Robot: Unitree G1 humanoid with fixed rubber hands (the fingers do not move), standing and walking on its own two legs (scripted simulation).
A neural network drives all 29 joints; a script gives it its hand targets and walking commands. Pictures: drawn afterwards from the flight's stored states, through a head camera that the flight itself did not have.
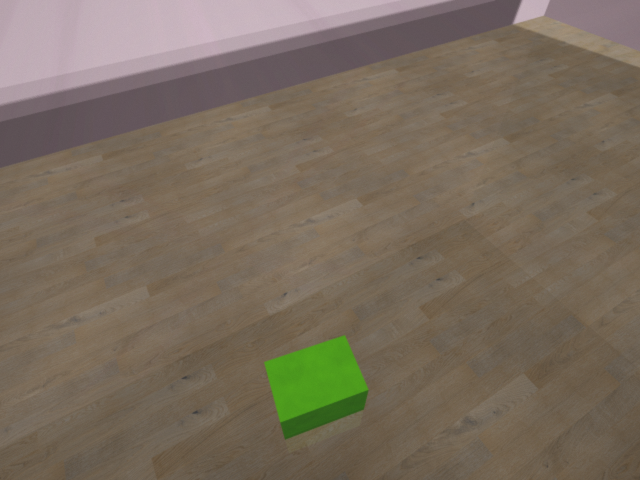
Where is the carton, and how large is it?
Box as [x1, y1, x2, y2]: [264, 335, 368, 439]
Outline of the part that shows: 344,335 264,362 285,439 363,409 368,389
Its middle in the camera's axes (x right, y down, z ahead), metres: -0.02 +0.44 +1.16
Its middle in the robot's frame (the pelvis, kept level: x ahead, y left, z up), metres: +0.49 +0.05 -0.70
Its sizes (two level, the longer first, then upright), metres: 0.257 0.178 0.170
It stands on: the floor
